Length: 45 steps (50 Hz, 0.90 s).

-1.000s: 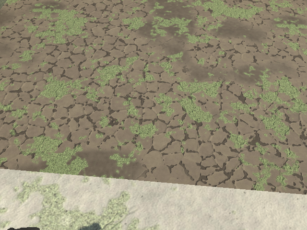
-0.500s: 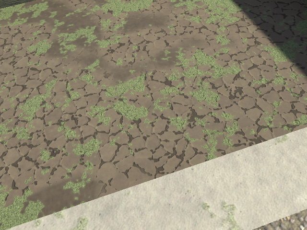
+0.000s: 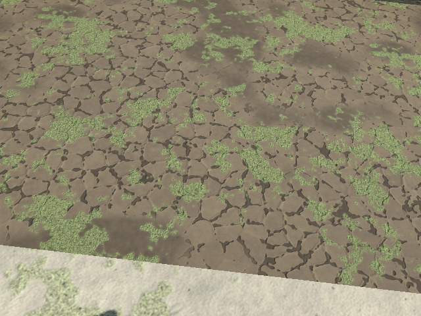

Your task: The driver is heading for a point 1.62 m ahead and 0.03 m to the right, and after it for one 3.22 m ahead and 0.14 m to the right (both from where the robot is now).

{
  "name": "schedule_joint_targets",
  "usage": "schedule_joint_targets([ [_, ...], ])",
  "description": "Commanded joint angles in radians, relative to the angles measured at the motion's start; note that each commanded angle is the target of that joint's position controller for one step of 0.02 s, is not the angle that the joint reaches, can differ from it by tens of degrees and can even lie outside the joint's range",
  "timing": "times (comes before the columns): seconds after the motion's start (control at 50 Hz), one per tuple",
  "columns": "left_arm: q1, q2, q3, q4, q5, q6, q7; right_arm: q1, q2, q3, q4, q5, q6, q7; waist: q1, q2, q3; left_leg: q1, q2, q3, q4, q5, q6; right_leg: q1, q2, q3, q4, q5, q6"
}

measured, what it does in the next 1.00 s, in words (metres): walks ahead: right foot, then left foot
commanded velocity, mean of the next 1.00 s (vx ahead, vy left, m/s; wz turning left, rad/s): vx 0.93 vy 0.00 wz -0.06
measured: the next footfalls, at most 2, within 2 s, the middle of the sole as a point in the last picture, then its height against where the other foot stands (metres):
right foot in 0.44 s outside the picture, level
left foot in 0.80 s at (112, 286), level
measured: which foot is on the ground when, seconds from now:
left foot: down 0.00-0.44, up 0.46-0.78, down 0.80-1.00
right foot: down 0.00-0.00, up 0.02-0.42, down 0.44-0.84, up 0.86-1.00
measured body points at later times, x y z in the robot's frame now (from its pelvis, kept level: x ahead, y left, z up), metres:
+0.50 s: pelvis +0.28 +0.07 -0.02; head +0.31 +0.10 +0.43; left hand +0.41 +0.37 -0.09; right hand +0.40 -0.18 -0.13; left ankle +0.05 +0.12 -0.63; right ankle +0.40 +0.02 -0.72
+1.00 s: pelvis +0.43 +0.18 -0.01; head +0.45 +0.16 +0.44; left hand +0.72 +0.39 -0.02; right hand +0.64 -0.07 -0.05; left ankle +0.51 +0.31 -0.72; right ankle +0.43 +0.05 -0.69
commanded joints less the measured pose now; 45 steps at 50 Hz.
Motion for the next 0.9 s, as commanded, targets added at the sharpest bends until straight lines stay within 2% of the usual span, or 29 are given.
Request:
schedule_joint_targets([
  [0.02, -0.253, -0.061, -0.035, -0.206, 0.025, -0.04, 0.005, 0.405, -0.303, -0.089, 0.052, 0.001, -0.032, -0.009, -0.173, 0.417, -0.015, 0.559, 0.106, -0.574, -0.247, 0.016, 0.224, -0.791, 0.139, 0.129, 0.76, -0.196, 0.001],
  [0.04, -0.304, 0.01, -0.029, -0.262, -0.005, -0.07, 0.001, 0.318, -0.254, -0.063, -0.027, -0.018, -0.07, 0.015, -0.172, 0.256, -0.083, 0.574, 0.225, -0.894, -0.438, -0.155, 0.322, -0.947, 0.173, 0.374, 0.839, -0.18, 0.003],
  [0.06, -0.304, 0.049, -0.025, -0.266, -0.034, -0.09, -0.01, 0.271, -0.194, -0.046, -0.038, -0.019, -0.086, 0.018, -0.135, 0.136, -0.046, 0.559, 0.267, -0.843, -0.458, -0.159, 0.308, -0.987, 0.119, 0.4, 0.811, -0.104, -0.014],
  [0.1, -0.218, 0.036, -0.03, -0.228, 0.009, -0.103, -0.013, 0.215, -0.113, -0.013, -0.063, -0.012, -0.074, 0.011, -0.066, 0.048, -0.018, 0.427, 0.194, -0.667, -0.342, -0.086, 0.246, -0.927, 0.065, 0.396, 0.749, 0.015, -0.01],
  [0.16, -0.202, 0.029, -0.036, -0.207, 0.037, -0.083, -0.025, 0.167, -0.114, -0.001, -0.104, -0.045, -0.063, -0.025, -0.029, 0.063, -0.008, 0.206, 0.077, -0.519, -0.319, 0.08, 0.21, -0.756, 0.087, 0.368, 0.597, 0.237, 0.023],
  [0.24, -0.344, -0.056, -0.083, -0.248, 0.052, -0.081, -0.029, 0.227, -0.098, 0.007, -0.036, -0.008, -0.064, -0.065, -0.081, 0.102, 0.024, 0.087, -0.012, -0.363, -0.297, 0.39, 0.152, -0.534, 0.157, 0.292, 0.198, 0.501, 0.018],
  [0.28, -0.389, -0.063, -0.079, -0.264, 0.031, -0.087, -0.044, 0.268, -0.086, 0.01, 0.005, -0.014, -0.069, -0.06, -0.11, 0.138, 0.031, 0.092, 0.016, -0.378, -0.33, 0.453, 0.15, -0.449, 0.182, 0.276, 0.115, 0.546, -0.005],
  [0.34, -0.407, -0.009, -0.045, -0.276, 0.009, -0.096, -0.07, 0.307, -0.088, 0.004, 0.054, -0.014, -0.062, -0.063, -0.122, 0.136, 0.056, 0.227, 0.068, -0.421, -0.338, 0.565, 0.145, -0.458, 0.183, 0.29, 0.03, 0.486, -0.056],
  [0.4, -0.24, 0.028, -0.011, -0.242, 0.001, -0.094, -0.084, 0.255, -0.112, -0.002, 0.065, -0.03, -0.033, -0.079, -0.018, 0.212, -0.002, 0.372, 0.075, -0.346, -0.161, 1.041, 0.105, -0.343, 0.216, 0.247, 0.013, 0.341, -0.123],
  [0.42, -0.058, 0.05, -0.001, -0.192, 0.004, -0.088, -0.078, 0.164, -0.152, -0.012, 0.042, -0.036, -0.025, -0.081, 0.083, 0.212, -0.09, 0.362, 0.051, -0.299, 0.014, 1.187, 0.084, -0.178, 0.218, 0.244, 0.011, 0.345, -0.15],
  [0.44, 0.2, 0.066, -0.005, -0.127, 0.017, -0.082, -0.075, 0.05, -0.17, -0.015, -0.002, -0.042, -0.02, -0.083, 0.215, 0.119, -0.217, 0.197, -0.005, -0.267, 0.391, 1.049, 0.046, 0.13, 0.12, 0.363, 0.016, 0.492, -0.207],
  [0.46, 0.261, 0.092, -0.017, -0.097, 0.018, -0.077, -0.081, 0.136, -0.045, 0.011, -0.025, -0.071, -0.044, -0.074, 0.115, -0.193, -0.338, -0.104, -0.17, -0.26, 0.793, 0.124, -0.029, 0.399, 0.022, 0.659, 0.1, 0.55, -0.283],
  [0.48, 0.195, 0.053, -0.023, -0.106, 0.023, -0.08, -0.089, 0.279, -0.008, 0.027, -0.044, -0.012, -0.062, -0.055, 0.006, -0.421, -0.404, -0.314, -0.258, -0.37, 0.934, -0.234, -0.058, 0.487, -0.124, 1.142, -0.143, 0.245, -0.404],
  [0.5, 0.094, -0.007, -0.032, -0.155, 0.002, -0.076, -0.071, 0.182, -0.074, 0.021, -0.063, 0.005, -0.068, -0.049, 0.008, -0.221, -0.237, -0.454, -0.159, -0.355, 0.943, -0.182, -0.064, 0.394, -0.156, 1.127, -0.198, 0.137, -0.374],
  [0.52, 0.08, -0.014, -0.034, -0.178, 0.006, -0.064, -0.064, 0.059, -0.093, 0.026, -0.099, -0.016, -0.066, -0.043, 0.023, -0.02, -0.17, -0.428, -0.12, -0.331, 0.908, -0.149, -0.066, 0.267, -0.137, 1.039, -0.196, 0.161, -0.346],
  [0.54, 0.051, 0.018, -0.032, -0.189, 0.019, -0.057, -0.071, -0.01, -0.079, 0.029, -0.14, -0.043, -0.064, -0.049, -0.016, 0.091, -0.06, -0.375, -0.107, -0.288, 0.829, -0.111, -0.068, 0.052, -0.06, 0.934, -0.199, 0.265, -0.31],
  [0.58, -0.008, 0.006, -0.052, -0.208, 0.045, -0.049, -0.056, 0.004, -0.038, 0.051, -0.18, -0.074, -0.059, -0.055, -0.078, 0.04, -0.029, -0.31, -0.076, -0.255, 0.714, -0.026, -0.095, -0.155, 0.034, 0.798, -0.155, 0.425, -0.302],
  [0.62, 0.034, 0.013, -0.073, -0.182, 0.076, -0.018, -0.031, 0.01, -0.014, 0.081, -0.231, -0.106, -0.053, -0.077, -0.082, -0.004, -0.062, -0.313, -0.066, -0.242, 0.594, -0.025, -0.133, -0.178, 0.071, 0.772, -0.119, 0.692, -0.341],
  [0.64, 0.049, 0.025, -0.076, -0.171, 0.072, -0.002, -0.024, -0.015, -0.005, 0.095, -0.263, -0.104, -0.058, -0.084, -0.08, -0.003, -0.09, -0.32, -0.058, -0.251, 0.51, -0.057, -0.142, -0.175, 0.064, 0.785, -0.096, 0.741, -0.351],
  [0.68, 0.01, 0.045, -0.084, -0.175, 0.061, 0.033, 0.004, -0.093, 0.012, 0.129, -0.31, -0.123, -0.067, -0.082, -0.063, -0.01, -0.129, -0.188, -0.044, -0.248, 0.153, 0.093, -0.142, -0.179, 0.113, 0.701, -0.073, 0.824, -0.282],
  [0.7, -0.014, 0.074, -0.085, -0.18, 0.061, 0.041, 0.015, -0.144, -0.023, 0.122, -0.317, -0.138, -0.078, -0.065, -0.05, -0.028, -0.146, -0.05, -0.096, -0.2, 0.109, 0.281, -0.14, -0.244, 0.138, 0.68, -0.061, 0.929, -0.252],
  [0.72, -0.042, 0.077, -0.089, -0.182, 0.077, 0.054, 0.015, -0.116, -0.022, 0.123, -0.307, -0.134, -0.087, -0.051, -0.059, -0.063, -0.2, 0.036, -0.113, -0.194, 0.153, 0.406, -0.143, -0.248, 0.129, 0.695, -0.031, 0.984, -0.245],
  [0.78, -0.153, 0.048, -0.12, -0.259, 0.086, 0.086, 0.01, -0.152, 0.008, 0.145, -0.363, -0.154, -0.087, -0.025, -0.072, -0.072, -0.177, 0.17, -0.12, -0.182, 0.011, 0.368, -0.185, -0.257, 0.151, 0.74, -0.041, 0.745, -0.199],
  [0.8, -0.199, 0.05, -0.116, -0.277, 0.103, 0.09, 0.017, -0.012, -0.043, 0.119, -0.292, -0.151, -0.092, -0.016, -0.106, -0.106, -0.245, 0.343, -0.118, -0.182, 0.18, 0.535, -0.187, -0.341, 0.151, 0.748, 0.026, 0.671, -0.162],
  [0.82, -0.243, 0.039, -0.126, -0.31, 0.086, 0.088, 0.019, 0.026, -0.072, 0.109, -0.301, -0.154, -0.094, -0.007, -0.143, -0.06, -0.233, 0.368, -0.08, -0.212, 0.089, 0.463, -0.176, -0.352, 0.187, 0.742, 0.104, 0.56, -0.101],
  [0.84, -0.112, 0.015, -0.138, -0.309, 0.06, 0.073, 0.013, -0.102, -0.083, 0.107, -0.366, -0.16, -0.082, -0.013, -0.066, 0.166, -0.228, 0.328, 0.037, -0.295, -0.071, 0.634, -0.084, -0.334, 0.271, 0.693, 0.219, 0.362, -0.05],
  [0.86, -0.028, 0.006, -0.138, -0.281, 0.057, 0.057, 0.004, -0.132, -0.061, 0.109, -0.385, -0.162, -0.059, -0.024, -0.027, 0.31, -0.246, 0.407, 0.148, -0.386, -0.082, 0.752, 0.016, -0.401, 0.262, 0.654, 0.317, 0.082, -0.032],
  [0.88, -0.015, 0.008, -0.136, -0.288, 0.045, 0.041, -0.007, -0.129, -0.082, 0.103, -0.378, -0.151, -0.045, -0.028, -0.02, 0.405, -0.22, 0.381, 0.225, -0.491, -0.138, 0.692, 0.085, -0.485, 0.264, 0.595, 0.408, -0.136, -0.004],
  [0.9, -0.104, 0.025, -0.125, -0.334, 0.029, 0.054, -0.002, -0.118, -0.137, 0.078, -0.346, -0.121, -0.057, 0.0, -0.032, 0.346, -0.091, 0.193, 0.206, -0.572, -0.26, 0.506, 0.096, -0.516, 0.288, 0.529, 0.536, -0.159, 0.016],
])
Velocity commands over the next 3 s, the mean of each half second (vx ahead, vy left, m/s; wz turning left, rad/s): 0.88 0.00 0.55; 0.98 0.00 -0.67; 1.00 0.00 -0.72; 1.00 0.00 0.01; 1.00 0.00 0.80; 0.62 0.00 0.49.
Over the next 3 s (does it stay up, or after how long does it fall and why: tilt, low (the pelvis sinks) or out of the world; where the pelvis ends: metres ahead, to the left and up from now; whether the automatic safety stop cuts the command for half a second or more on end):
stays up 0.43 0.14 0.00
